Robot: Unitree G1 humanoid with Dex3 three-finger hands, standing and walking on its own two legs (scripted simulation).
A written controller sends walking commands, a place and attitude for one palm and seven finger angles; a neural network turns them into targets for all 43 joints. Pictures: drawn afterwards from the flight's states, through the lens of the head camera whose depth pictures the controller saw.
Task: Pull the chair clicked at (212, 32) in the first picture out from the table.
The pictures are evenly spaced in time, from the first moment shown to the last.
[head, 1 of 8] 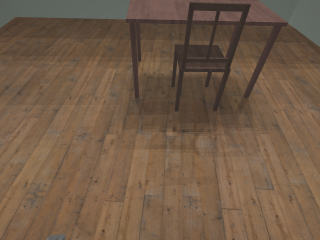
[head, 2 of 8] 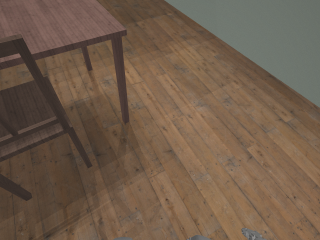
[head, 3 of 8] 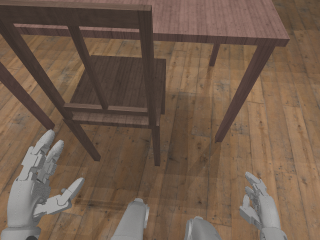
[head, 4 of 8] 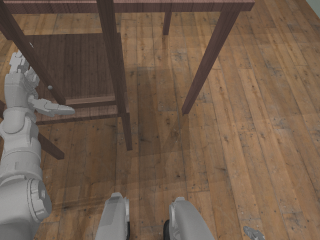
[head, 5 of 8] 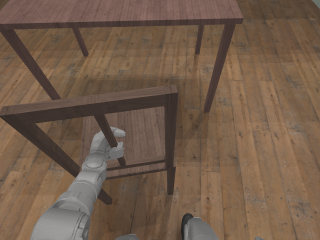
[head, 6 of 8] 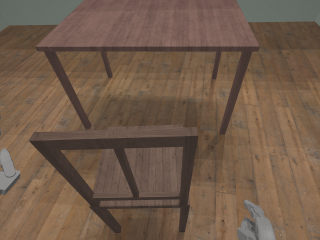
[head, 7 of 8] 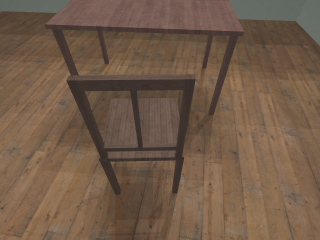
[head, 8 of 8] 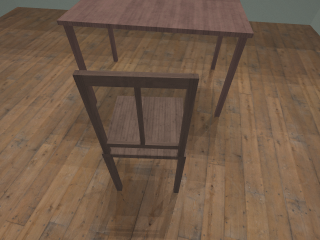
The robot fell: no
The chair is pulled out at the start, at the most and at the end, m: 0.00 0.54 0.54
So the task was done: yes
